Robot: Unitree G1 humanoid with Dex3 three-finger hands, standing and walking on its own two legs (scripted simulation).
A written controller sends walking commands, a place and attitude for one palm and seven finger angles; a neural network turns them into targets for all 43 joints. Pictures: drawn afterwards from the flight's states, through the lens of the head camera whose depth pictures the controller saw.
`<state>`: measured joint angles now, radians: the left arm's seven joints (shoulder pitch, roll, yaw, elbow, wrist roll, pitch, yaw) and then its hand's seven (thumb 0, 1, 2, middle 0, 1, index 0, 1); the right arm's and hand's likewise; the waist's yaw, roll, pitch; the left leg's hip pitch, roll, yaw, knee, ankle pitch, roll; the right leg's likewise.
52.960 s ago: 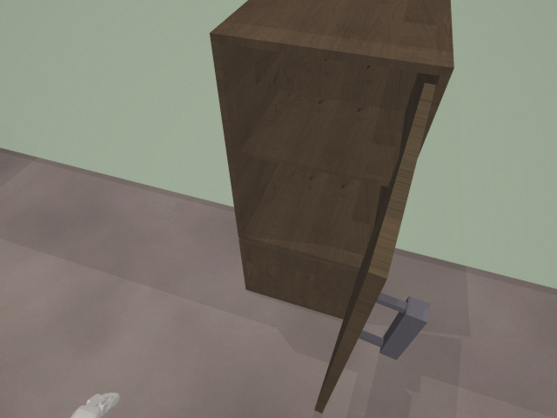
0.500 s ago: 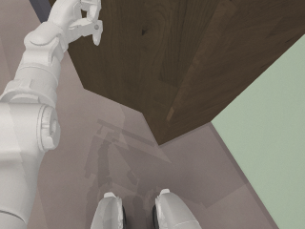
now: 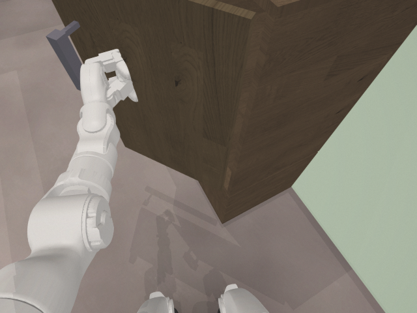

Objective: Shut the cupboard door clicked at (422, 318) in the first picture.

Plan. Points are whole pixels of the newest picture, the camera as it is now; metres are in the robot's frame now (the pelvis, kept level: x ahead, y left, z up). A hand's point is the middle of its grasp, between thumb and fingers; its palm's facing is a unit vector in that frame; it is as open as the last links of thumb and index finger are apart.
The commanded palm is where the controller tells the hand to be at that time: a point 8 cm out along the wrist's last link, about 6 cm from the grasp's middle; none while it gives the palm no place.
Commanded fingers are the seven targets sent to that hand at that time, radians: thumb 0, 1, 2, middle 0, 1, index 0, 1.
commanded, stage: pull the fist back off the door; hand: left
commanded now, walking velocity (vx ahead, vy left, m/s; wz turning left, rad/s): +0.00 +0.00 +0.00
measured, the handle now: (79, 57) +0.64 +0.19 +0.09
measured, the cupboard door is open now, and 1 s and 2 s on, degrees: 36 36 36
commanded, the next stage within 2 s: draw the hand back to the body in 0.36 s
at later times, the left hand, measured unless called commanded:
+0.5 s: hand (128, 111) +0.47 +0.08 +0.10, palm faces -0.02 -1.00 -0.04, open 3.1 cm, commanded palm +0.43 +0.14 +0.10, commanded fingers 0.00 0.90 0.90 -1.30 -1.50 -1.30 -1.50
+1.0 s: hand (53, 163) +0.34 +0.16 +0.16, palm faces -0.04 -1.00 -0.04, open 3.1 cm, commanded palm +0.31 +0.22 +0.16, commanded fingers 0.00 0.90 0.90 -1.11 -1.29 -1.11 -1.29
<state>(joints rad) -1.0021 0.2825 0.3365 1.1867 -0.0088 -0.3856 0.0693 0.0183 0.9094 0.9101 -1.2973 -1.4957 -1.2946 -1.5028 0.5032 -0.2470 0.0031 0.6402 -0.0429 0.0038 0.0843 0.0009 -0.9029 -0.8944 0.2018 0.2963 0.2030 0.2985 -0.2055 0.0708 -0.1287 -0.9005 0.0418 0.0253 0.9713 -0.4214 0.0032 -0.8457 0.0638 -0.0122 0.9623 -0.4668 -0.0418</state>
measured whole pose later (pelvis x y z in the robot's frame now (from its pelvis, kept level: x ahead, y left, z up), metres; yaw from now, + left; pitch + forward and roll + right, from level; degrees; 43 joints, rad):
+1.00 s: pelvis +0.00 +0.02 +0.04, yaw +1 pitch +5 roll -1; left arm -0.22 0.20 0.10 0.34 -0.20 -0.21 -0.13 0.02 0.90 0.90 -1.28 -1.47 -1.27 -1.48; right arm 0.26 -0.27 0.00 0.57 0.07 -0.02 -0.02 0.01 -0.90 -0.90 0.20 0.30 0.20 0.30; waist -0.03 0.05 -0.09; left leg -0.47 0.00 0.03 0.73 -0.35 0.03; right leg -0.41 0.03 0.00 0.72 -0.39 -0.01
